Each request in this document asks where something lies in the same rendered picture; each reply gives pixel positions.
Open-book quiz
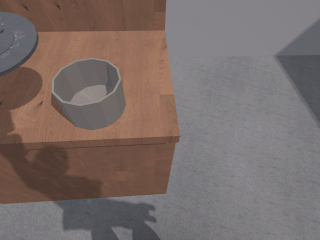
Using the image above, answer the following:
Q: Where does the table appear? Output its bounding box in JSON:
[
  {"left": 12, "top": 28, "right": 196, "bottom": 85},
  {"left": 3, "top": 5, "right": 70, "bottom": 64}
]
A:
[{"left": 0, "top": 0, "right": 180, "bottom": 204}]

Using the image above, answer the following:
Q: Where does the pot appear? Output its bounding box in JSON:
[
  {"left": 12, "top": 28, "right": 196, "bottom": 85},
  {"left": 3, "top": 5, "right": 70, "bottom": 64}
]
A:
[{"left": 51, "top": 58, "right": 126, "bottom": 130}]

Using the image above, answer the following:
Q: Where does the lid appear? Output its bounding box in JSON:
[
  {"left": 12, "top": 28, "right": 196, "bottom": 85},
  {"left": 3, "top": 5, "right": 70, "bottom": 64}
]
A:
[{"left": 0, "top": 12, "right": 39, "bottom": 77}]

